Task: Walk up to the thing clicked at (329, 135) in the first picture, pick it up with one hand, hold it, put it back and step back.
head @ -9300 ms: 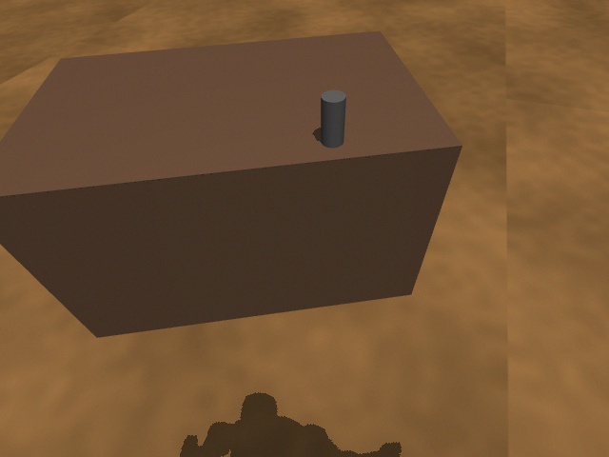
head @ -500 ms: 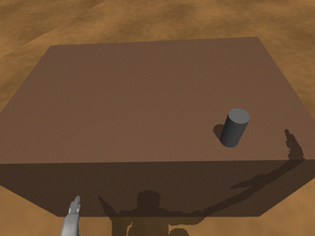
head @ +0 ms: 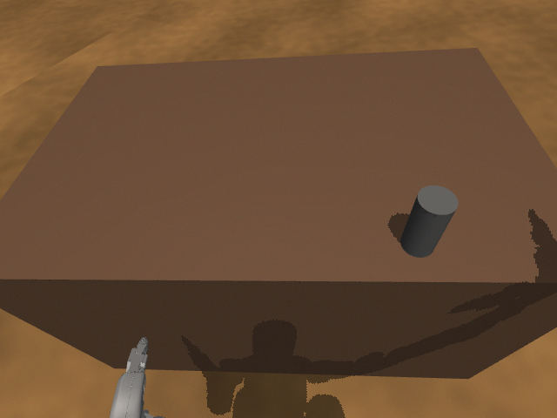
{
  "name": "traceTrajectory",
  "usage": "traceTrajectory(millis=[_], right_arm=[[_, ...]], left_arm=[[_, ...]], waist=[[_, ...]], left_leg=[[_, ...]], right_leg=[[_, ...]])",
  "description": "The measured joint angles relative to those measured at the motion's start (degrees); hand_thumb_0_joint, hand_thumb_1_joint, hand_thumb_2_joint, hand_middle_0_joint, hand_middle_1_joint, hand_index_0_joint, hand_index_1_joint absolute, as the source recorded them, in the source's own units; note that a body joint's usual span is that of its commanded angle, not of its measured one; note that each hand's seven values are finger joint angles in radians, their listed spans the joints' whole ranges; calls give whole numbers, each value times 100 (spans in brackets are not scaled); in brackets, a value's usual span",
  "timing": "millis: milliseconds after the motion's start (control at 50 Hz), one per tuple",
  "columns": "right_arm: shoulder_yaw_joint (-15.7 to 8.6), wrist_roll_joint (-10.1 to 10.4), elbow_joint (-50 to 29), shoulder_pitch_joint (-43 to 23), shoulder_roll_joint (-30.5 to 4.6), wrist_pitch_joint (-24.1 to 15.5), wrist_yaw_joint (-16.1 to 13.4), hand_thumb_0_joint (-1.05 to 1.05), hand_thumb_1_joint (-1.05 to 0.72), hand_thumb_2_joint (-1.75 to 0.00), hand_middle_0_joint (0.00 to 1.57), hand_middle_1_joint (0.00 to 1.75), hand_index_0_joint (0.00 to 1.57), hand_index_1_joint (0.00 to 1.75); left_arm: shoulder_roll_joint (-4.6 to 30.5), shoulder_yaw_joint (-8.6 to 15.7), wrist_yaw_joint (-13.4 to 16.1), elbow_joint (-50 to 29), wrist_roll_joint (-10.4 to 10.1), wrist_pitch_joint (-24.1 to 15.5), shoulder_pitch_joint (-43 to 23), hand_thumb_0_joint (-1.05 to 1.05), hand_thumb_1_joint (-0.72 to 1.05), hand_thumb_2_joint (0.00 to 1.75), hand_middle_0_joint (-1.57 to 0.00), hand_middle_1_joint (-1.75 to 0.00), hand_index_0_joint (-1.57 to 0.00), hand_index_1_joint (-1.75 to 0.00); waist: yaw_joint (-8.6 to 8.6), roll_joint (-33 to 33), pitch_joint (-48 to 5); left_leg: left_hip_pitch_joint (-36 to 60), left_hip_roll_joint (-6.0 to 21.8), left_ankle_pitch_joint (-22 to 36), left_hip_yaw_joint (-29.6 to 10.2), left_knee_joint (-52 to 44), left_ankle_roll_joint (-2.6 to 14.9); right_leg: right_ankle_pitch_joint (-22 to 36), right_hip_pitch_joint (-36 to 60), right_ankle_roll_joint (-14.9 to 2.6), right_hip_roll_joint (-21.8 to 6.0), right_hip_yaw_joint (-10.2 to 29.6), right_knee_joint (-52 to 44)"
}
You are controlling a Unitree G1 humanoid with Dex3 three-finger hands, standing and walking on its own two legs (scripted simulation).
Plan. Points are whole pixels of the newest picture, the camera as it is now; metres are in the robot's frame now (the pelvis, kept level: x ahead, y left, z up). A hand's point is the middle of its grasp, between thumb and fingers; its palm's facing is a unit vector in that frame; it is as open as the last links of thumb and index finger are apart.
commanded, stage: go down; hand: right
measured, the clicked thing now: (426, 223) +0.43 -0.19 +0.00
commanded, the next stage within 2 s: approach in 1.46 s
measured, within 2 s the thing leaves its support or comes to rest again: neither
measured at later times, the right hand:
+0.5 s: hand out of the picture +0.35 -0.39 +0.12, palm faces +0.18 +0.98 +0.00, open 17.6 cm
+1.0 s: hand out of the picture +0.35 -0.39 +0.12, palm faces +0.19 +0.98 -0.01, open 17.7 cm
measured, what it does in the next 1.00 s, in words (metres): stands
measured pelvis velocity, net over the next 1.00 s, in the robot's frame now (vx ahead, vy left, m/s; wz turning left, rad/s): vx -0.01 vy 0.00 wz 0.00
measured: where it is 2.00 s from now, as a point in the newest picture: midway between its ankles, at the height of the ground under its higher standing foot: outside the picture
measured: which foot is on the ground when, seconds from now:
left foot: down 0.00-1.00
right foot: down 0.00-1.00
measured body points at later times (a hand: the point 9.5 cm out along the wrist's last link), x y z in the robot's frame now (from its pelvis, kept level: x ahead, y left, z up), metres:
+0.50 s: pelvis +0.00 -0.01 -0.01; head +0.05 -0.03 +0.44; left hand +0.15 +0.26 -0.08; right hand +0.34 -0.44 +0.12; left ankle +0.02 +0.14 -0.73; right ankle -0.02 -0.13 -0.73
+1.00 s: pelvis -0.01 +0.00 -0.01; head +0.05 -0.03 +0.44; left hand +0.14 +0.26 -0.08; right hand +0.33 -0.44 +0.12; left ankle +0.02 +0.14 -0.73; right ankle -0.02 -0.13 -0.73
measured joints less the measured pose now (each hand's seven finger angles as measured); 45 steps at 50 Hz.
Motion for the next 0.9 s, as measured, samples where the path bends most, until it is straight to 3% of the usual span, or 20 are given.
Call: traceTrajectory(millis=[460, 700, 900], right_arm=[[-91, -136, 380, -373, -372, 83, 45, -2, 58, -8, 3, 6, 4, 6], [-65, -193, 323, -441, -300, 143, -15, -2, 58, -8, 3, 6, 4, 6], [-139, -231, 521, -495, -515, 146, 1, -2, 60, -7, 3, 6, 4, 6]], left_arm=[[18, 2, -8, -109, 22, -8, 25, -1, -55, 7, -6, -6, -6, -7], [8, -22, -42, -222, 25, 19, 100, -1, -55, 7, -6, -6, -6, -7], [32, -59, -50, -408, 22, -50, 187, -1, -54, 6, -6, -6, -6, -6]], waist=[[75, 16, -116], [85, -18, -146], [141, 27, -113]], left_leg=[[-343, 6, -114, -1, 258, -36], [-419, -8, -117, -23, 340, -34], [-518, -14, -130, -16, 428, -10]], right_leg=[[-179, -396, -32, -1, 22, 372], [-204, -470, -36, -16, 8, 475], [-190, -550, -21, -23, 22, 518]])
